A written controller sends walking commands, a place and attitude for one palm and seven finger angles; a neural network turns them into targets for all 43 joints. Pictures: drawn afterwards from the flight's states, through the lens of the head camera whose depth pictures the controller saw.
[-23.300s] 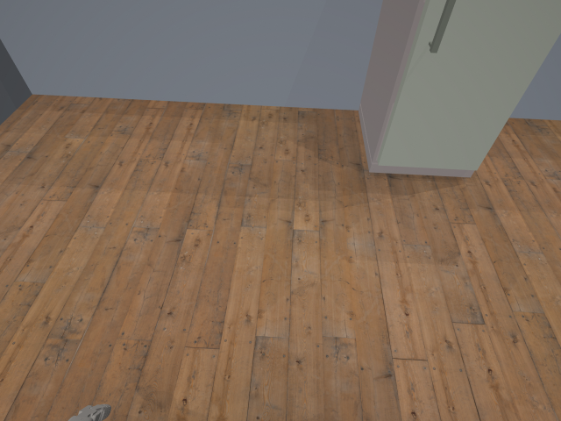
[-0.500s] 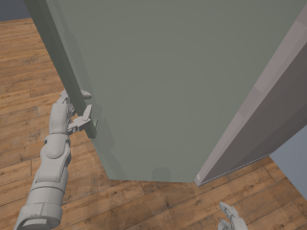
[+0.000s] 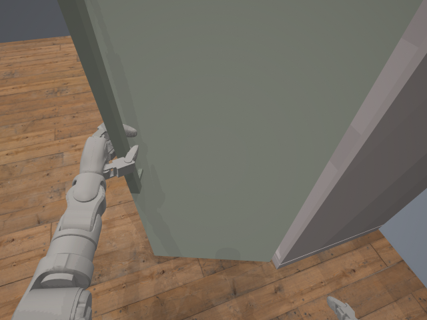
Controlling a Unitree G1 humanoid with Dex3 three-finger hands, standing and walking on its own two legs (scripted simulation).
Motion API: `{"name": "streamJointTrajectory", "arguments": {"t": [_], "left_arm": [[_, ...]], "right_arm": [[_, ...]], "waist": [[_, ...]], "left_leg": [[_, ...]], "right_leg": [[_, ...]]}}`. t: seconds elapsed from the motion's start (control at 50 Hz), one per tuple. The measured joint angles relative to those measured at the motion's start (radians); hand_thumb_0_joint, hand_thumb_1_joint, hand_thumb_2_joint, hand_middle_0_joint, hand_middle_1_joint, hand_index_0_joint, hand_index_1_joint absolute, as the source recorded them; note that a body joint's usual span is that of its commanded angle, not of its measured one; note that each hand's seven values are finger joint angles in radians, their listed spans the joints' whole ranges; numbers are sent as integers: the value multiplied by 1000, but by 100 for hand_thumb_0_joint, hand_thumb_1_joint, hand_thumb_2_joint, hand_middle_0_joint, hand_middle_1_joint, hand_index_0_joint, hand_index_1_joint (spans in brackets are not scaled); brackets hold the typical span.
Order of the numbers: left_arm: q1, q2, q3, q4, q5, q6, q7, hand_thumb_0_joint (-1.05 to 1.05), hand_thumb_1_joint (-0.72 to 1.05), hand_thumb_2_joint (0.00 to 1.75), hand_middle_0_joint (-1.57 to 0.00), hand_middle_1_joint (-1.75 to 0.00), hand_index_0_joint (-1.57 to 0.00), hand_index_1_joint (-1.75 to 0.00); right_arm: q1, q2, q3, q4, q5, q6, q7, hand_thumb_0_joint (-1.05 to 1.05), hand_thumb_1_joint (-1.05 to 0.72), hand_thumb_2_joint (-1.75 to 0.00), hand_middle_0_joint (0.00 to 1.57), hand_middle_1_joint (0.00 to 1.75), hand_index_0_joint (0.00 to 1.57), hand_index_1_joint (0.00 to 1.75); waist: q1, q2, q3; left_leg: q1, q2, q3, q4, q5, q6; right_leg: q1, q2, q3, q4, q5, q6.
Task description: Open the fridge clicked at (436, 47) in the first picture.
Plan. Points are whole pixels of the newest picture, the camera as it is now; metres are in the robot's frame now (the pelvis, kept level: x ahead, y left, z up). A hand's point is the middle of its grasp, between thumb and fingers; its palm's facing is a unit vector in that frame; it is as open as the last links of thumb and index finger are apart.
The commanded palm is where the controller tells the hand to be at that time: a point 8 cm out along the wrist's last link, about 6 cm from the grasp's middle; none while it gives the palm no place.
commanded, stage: loosen the grip on the handle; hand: left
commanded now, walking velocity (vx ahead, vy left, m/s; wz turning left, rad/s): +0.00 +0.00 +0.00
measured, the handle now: (116, 112) +0.44 +0.20 +0.16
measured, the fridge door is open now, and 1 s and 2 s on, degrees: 68 67 67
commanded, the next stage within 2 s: slip the hand off the handle in 0.48 s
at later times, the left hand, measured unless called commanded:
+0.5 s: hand (127, 162) +0.41 +0.20 +0.05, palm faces +0.16 -0.97 -0.20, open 13.8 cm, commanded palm +0.37 +0.24 +0.07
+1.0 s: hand (97, 167) +0.39 +0.25 +0.05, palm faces +0.19 -0.96 -0.20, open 14.6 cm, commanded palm +0.36 +0.30 +0.06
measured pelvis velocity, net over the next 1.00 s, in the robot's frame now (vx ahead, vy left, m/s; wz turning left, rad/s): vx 0.03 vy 0.00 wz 0.01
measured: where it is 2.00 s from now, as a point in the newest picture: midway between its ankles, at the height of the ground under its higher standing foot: outside the picture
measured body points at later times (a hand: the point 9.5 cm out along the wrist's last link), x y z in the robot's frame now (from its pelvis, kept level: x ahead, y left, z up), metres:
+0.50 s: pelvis +0.03 -0.01 -0.01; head +0.07 -0.01 +0.43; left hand +0.40 +0.25 +0.06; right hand +0.10 -0.28 -0.13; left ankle +0.04 +0.11 -0.73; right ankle +0.02 -0.12 -0.73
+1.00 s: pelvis +0.03 +0.00 -0.02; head +0.08 +0.00 +0.43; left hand +0.38 +0.30 +0.06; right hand +0.16 -0.26 -0.12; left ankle +0.04 +0.11 -0.73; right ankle +0.02 -0.12 -0.73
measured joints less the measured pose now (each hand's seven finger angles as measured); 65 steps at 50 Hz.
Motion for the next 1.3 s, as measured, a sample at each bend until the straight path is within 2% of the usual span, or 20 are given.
{"name": "streamJointTrajectory", "arguments": {"t": [0.08, 0.14, 0.28, 0.4, 0.46, 0.6, 0.76, 0.86, 1.16, 1.24, 1.3], "left_arm": [[-2, 25, 34, 8, -16, -9, -1, -1, 43, 71, -44, -139, -43, -140], [8, 28, 39, 7, -17, -32, 7, 0, 24, 60, -42, -138, -44, -140], [24, 29, 43, 32, -27, -45, 1, 0, -26, 34, -40, -135, -41, -136], [69, 31, 85, 5, -32, -99, -5, 0, -45, 25, -36, -128, -37, -129], [103, 30, 84, -38, -36, -105, -19, 0, -50, 22, -33, -124, -37, -126], [155, 13, 77, -107, -51, -74, -27, -1, -53, 20, -28, -118, -32, -121], [192, 35, 101, -144, -59, -63, -58, -1, -54, 20, -26, -116, -29, -117], [170, 52, 102, -134, -64, -58, -81, -1, -54, 20, -26, -115, -26, -116], [113, 137, 189, -29, -87, -74, -165, -1, -54, 20, -26, -115, -25, -115], [141, 158, 214, -38, -107, -82, -195, -1, -54, 20, -26, -115, -25, -115], [201, 153, 213, -93, -126, -84, -211, -1, -54, 20, -26, -115, -25, -115]], "right_arm": [[52, -17, -10, -5, 0, -18, 49, 1, -90, -90, 21, 30, 21, 30], [76, -40, -20, 4, 4, -12, 67, 1, -90, -90, 21, 30, 20, 30], [88, -54, -39, 35, 9, 5, 68, 2, -91, -90, 21, 30, 20, 30], [75, -40, -39, 40, 0, 10, 64, 2, -91, -90, 21, 30, 20, 30], [67, -34, -39, 36, 0, 10, 63, 2, -91, -90, 21, 30, 20, 30], [32, -24, -34, 28, 2, 2, 52, 2, -91, -90, 21, 30, 20, 30], [-7, -19, -23, 1, 1, -4, 37, 1, -91, -90, 21, 30, 20, 30], [-18, -22, -15, 3, 5, -9, 24, 1, -91, -90, 21, 30, 20, 30], [23, -31, 1, 14, 10, -1, 2, 1, -90, -90, 21, 30, 21, 30], [45, -36, -5, 9, 13, 2, 4, 1, -90, -90, 21, 30, 21, 30], [62, -42, -11, -1, 18, 1, 8, 2, -91, -90, 21, 30, 21, 30]], "waist": [[-19, -4, -21], [-27, 8, -29], [-25, 27, -33], [-27, 25, -41], [-20, 29, -46], [0, 36, -67], [17, 35, -75], [27, 36, -70], [4, 35, -64], [-3, 36, -67], [-4, 39, -71]], "left_leg": [[-48, 16, -10, 40, -13, -11], [-82, 18, -22, 75, -30, -13], [-120, 18, -43, 116, -58, -14], [-140, 21, -37, 140, -85, -20], [-146, 19, -37, 152, -101, -19], [-153, 11, -43, 173, -129, -14], [-169, 9, -48, 202, -149, -10], [-186, 6, -60, 222, -153, -8], [-221, 11, -62, 240, -145, -5], [-224, 14, -57, 243, -146, -4], [-222, 15, -53, 246, -149, -2]], "right_leg": [[-41, 13, -8, 30, -10, -14], [-71, 16, -15, 60, -25, -17], [-107, 30, -8, 90, -45, -23], [-132, 32, 0, 116, -72, -22], [-136, 30, 1, 125, -86, -20], [-134, 22, -4, 136, -110, -11], [-142, 18, -7, 153, -125, -6], [-149, 15, -19, 163, -128, -4], [-181, 20, -19, 173, -115, -4], [-186, 23, -13, 174, -112, -4], [-186, 23, -9, 177, -114, -2]]}}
